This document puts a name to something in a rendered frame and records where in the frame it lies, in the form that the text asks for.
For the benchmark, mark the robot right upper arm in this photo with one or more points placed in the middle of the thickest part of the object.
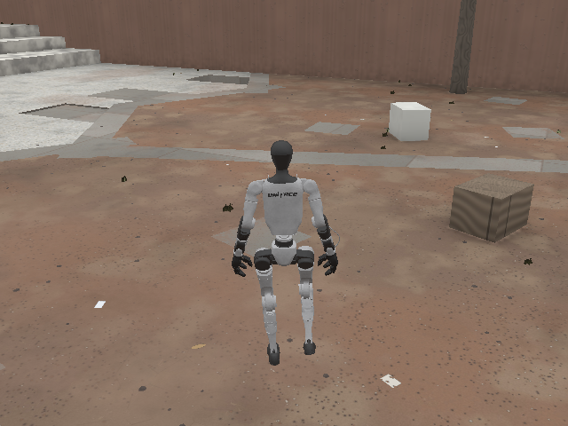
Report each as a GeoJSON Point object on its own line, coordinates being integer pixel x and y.
{"type": "Point", "coordinates": [310, 187]}

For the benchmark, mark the right robot hand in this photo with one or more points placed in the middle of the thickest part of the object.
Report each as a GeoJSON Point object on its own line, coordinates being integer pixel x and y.
{"type": "Point", "coordinates": [332, 260]}

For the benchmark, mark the left robot shin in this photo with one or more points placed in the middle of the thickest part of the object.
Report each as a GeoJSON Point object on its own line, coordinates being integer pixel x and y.
{"type": "Point", "coordinates": [270, 325]}

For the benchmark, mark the right robot forearm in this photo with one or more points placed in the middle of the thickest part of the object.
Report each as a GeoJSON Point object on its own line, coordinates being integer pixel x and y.
{"type": "Point", "coordinates": [326, 238]}

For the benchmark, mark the robot left upper arm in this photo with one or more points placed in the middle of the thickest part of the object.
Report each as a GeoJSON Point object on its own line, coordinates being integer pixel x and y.
{"type": "Point", "coordinates": [254, 189]}

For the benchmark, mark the robot right foot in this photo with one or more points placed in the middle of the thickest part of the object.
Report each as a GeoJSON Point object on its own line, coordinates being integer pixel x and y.
{"type": "Point", "coordinates": [309, 348]}

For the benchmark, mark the left robot hand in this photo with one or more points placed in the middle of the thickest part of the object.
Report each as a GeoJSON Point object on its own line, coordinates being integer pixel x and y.
{"type": "Point", "coordinates": [236, 264]}

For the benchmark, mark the left robot forearm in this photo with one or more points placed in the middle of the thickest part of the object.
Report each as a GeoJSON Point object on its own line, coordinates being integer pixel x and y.
{"type": "Point", "coordinates": [241, 240]}

